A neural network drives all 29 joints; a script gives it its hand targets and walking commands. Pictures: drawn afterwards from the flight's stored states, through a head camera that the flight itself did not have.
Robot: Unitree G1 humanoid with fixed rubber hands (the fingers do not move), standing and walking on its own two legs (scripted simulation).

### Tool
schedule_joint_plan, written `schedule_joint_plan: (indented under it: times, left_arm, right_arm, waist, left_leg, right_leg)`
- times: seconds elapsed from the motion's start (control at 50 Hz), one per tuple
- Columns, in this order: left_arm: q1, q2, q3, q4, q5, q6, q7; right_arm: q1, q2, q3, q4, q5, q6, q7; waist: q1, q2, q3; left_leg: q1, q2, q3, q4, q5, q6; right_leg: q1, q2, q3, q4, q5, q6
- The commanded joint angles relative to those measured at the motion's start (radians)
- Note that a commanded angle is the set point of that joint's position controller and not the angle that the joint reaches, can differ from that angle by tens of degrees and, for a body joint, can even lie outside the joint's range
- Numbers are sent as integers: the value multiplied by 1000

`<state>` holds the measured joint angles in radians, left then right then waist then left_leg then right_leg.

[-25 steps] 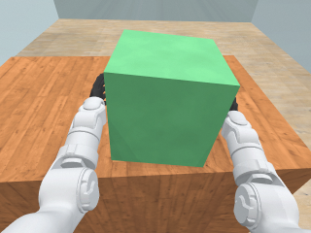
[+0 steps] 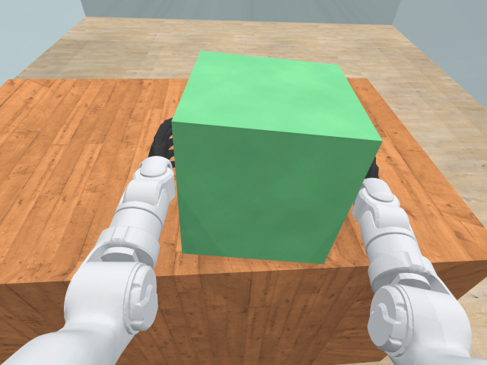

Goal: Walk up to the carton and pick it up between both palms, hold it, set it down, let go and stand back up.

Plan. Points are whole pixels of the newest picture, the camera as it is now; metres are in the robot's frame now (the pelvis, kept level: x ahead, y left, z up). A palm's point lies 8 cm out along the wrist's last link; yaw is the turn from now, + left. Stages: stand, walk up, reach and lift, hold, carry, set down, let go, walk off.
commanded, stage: set down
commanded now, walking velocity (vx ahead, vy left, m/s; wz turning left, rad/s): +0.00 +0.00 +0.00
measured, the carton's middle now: (262, 157) +0.46 -0.03 +0.13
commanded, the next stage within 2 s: none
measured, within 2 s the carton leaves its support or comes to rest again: rests again in 0.34 s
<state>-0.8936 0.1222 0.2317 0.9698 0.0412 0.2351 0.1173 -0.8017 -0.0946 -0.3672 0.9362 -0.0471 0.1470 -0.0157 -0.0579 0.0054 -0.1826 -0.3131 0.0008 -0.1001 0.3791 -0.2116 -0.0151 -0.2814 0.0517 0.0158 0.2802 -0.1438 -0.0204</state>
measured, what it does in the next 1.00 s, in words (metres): stands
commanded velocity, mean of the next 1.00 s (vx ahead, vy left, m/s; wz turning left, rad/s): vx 0.00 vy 0.00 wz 0.00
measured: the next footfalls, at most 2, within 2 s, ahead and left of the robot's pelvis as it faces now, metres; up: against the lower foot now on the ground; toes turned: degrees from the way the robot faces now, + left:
none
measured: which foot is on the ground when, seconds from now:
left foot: down 0.00-1.00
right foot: down 0.00-1.00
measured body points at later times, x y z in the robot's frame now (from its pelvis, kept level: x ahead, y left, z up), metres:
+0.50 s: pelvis -0.02 +0.00 +0.00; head +0.00 +0.01 +0.45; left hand +0.42 +0.16 +0.10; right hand +0.40 -0.19 +0.10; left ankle -0.02 +0.13 -0.75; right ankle -0.01 -0.11 -0.75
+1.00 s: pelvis -0.05 -0.01 -0.02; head +0.01 +0.01 +0.43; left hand +0.45 +0.18 +0.13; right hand +0.42 -0.25 +0.13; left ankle -0.02 +0.13 -0.75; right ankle -0.01 -0.11 -0.75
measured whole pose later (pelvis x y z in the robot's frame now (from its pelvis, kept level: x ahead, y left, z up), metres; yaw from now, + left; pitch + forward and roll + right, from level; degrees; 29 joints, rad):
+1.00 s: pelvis -0.05 -0.01 -0.02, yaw -2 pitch +19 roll -1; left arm -1.15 0.35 -0.07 1.19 -0.37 0.20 0.13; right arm -1.03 -0.39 -0.06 1.08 0.32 0.20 -0.02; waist -0.02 -0.01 -0.24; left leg -0.67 0.02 -0.06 0.54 -0.20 -0.03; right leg -0.66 0.06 0.01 0.47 -0.13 -0.03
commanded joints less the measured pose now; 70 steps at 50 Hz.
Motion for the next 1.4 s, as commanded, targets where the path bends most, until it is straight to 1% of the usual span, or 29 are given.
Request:
schedule_joint_plan:
  times: [0.0,0.02,0.04,0.06,0.1,0.12,0.14,0.16,0.18,0.26,0.34,0.4,0.46,0.48,0.5,0.52,0.54,0.56,0.58,0.62,0.66,0.74,0.84,0.94,1.02,1.1,1.18,1.26,1.38]
  left_arm:
    - [-905,-629,-186,-211,-34,-82,-185]
    - [-910,-602,-166,-196,-17,-86,-189]
    - [-906,-596,-140,-162,-5,-85,-195]
    - [-888,-599,-131,-156,-1,-90,-200]
    - [-897,-600,-143,-201,-5,-108,-196]
    - [-801,-557,-86,-149,19,-128,-193]
    - [-814,-539,-78,-149,20,-133,-195]
    - [-803,-523,-64,-146,37,-138,-196]
    - [-814,-517,-68,-152,40,-141,-196]
    - [-843,-564,-129,-181,25,-173,-195]
    - [-875,-527,-189,-216,2,-205,-182]
    - [-871,-431,-191,-184,-6,-214,-162]
    - [-849,-234,-127,-99,5,-225,-119]
    - [-848,-66,-79,-105,2,-233,-81]
    - [-849,108,-37,-142,-3,-241,-35]
    - [-882,201,-66,-165,-51,-238,13]
    - [-896,222,-128,-158,-125,-222,51]
    - [-900,234,-167,-125,-187,-200,71]
    - [-905,246,-190,-81,-236,-176,80]
    - [-914,269,-232,-19,-311,-146,81]
    - [-922,298,-254,7,-351,-133,74]
    - [-920,365,-252,26,-357,-113,53]
    - [-920,419,-258,25,-373,-88,28]
    - [-933,472,-284,-25,-422,-97,5]
    - [-941,514,-300,-143,-465,-96,-7]
    - [-931,549,-288,-299,-495,-39,-12]
    - [-913,589,-266,-371,-507,44,-18]
    - [-912,623,-243,-397,-500,111,-14]
    - [-951,650,-231,-350,-486,174,-9]
  right_arm:
    - [-1056,505,289,-282,12,-123,150]
    - [-1053,512,271,-264,6,-126,155]
    - [-1060,493,262,-254,-15,-125,159]
    - [-1043,498,252,-265,-24,-131,157]
    - [-1048,514,255,-298,-21,-154,159]
    - [-1005,567,297,-324,-57,-148,169]
    - [-983,539,279,-328,-77,-142,171]
    - [-959,546,269,-321,-96,-141,170]
    - [-947,534,256,-317,-109,-145,170]
    - [-915,535,244,-292,-136,-191,175]
    - [-834,500,251,-200,-148,-213,188]
    - [-794,407,219,-129,-136,-224,182]
    - [-776,194,137,-82,-125,-238,139]
    - [-751,12,90,-73,-96,-245,102]
    - [-743,-174,62,-77,-45,-250,60]
    - [-791,-263,90,-115,34,-237,20]
    - [-840,-283,140,-128,115,-208,-9]
    - [-857,-287,179,-114,162,-174,-22]
    - [-869,-303,199,-101,186,-141,-28]
    - [-884,-351,214,-89,225,-95,-38]
    - [-890,-392,224,-84,251,-69,-48]
    - [-893,-462,248,-49,295,-40,-48]
    - [-894,-517,270,-44,346,-16,-26]
    - [-888,-552,277,-97,378,-13,0]
    - [-888,-584,286,-181,419,-19,11]
    - [-903,-619,291,-273,466,1,6]
    - [-911,-644,276,-337,480,55,-3]
    - [-914,-657,255,-377,471,110,-11]
    - [-935,-666,242,-345,463,176,-19]
  waist:
    - [6,11,-719]
    - [20,6,-697]
    - [12,-5,-665]
    - [16,-8,-672]
    - [22,4,-714]
    - [88,-39,-654]
    - [59,-50,-655]
    - [72,-55,-648]
    - [63,-45,-641]
    - [44,-6,-707]
    - [33,17,-724]
    - [35,38,-696]
    - [45,28,-647]
    - [44,28,-645]
    - [50,24,-664]
    - [50,37,-704]
    - [42,48,-725]
    - [33,47,-720]
    - [26,36,-719]
    - [30,14,-756]
    - [35,9,-817]
    - [42,20,-881]
    - [50,21,-866]
    - [48,17,-877]
    - [38,16,-952]
    - [21,7,-1023]
    - [14,-16,-1026]
    - [16,-33,-1026]
    - [21,-24,-979]
  left_leg:
    - [217,-19,102,-1,444,-78]
    - [177,-21,109,-15,417,-73]
    - [161,-22,112,-26,387,-59]
    - [149,-20,120,-25,391,-59]
    - [167,-25,124,-30,412,-66]
    - [80,-43,127,-19,393,-42]
    - [23,-43,125,-59,335,-30]
    - [-6,-44,124,-75,313,-21]
    - [7,-40,125,-84,309,-25]
    - [141,-24,135,-34,392,-65]
    - [190,-18,134,-12,411,-80]
    - [177,-15,141,-1,388,-86]
    - [106,-17,159,-8,318,-81]
    - [74,-20,165,-10,308,-79]
    - [45,-24,173,-9,306,-70]
    - [-6,-21,171,6,310,-67]
    - [-40,-16,162,32,303,-69]
    - [-42,-13,158,52,276,-70]
    - [-34,-10,153,67,251,-68]
    - [-12,-4,135,94,243,-65]
    - [28,3,121,126,286,-72]
    - [102,13,99,162,358,-85]
    - [66,9,90,147,305,-71]
    - [6,-6,87,134,243,-50]
    - [-26,-22,86,139,256,-34]
    - [-37,-37,80,150,317,-21]
    - [-93,-46,75,128,290,-5]
    - [-171,-50,77,96,240,6]
    - [-236,-50,85,54,176,6]
  right_leg:
    - [422,-30,-77,112,665,78]
    - [447,-37,-74,113,659,75]
    - [444,-43,-75,115,660,81]
    - [471,-43,-78,119,683,83]
    - [473,-37,-77,126,688,85]
    - [541,-36,-51,155,761,89]
    - [577,-44,-37,168,781,98]
    - [611,-51,-38,172,781,103]
    - [592,-50,-40,168,756,101]
    - [453,-37,-69,136,664,79]
    - [376,-37,-86,135,591,70]
    - [333,-37,-85,136,526,60]
    - [329,-41,-72,144,493,61]
    - [344,-45,-62,152,501,64]
    - [341,-45,-55,168,524,75]
    - [313,-34,-43,182,541,72]
    - [277,-25,-32,189,537,62]
    - [242,-22,-31,193,516,58]
    - [203,-18,-34,196,495,57]
    - [144,-14,-41,199,458,51]
    - [103,-9,-49,203,457,47]
    - [51,1,-64,203,456,40]
    - [40,1,-67,203,399,36]
    - [58,-9,-63,218,389,44]
    - [97,-16,-53,235,456,57]
    - [149,-21,-34,244,550,69]
    - [203,-34,-9,241,554,72]
    - [273,-46,17,242,526,72]
    - [325,-54,29,235,478,67]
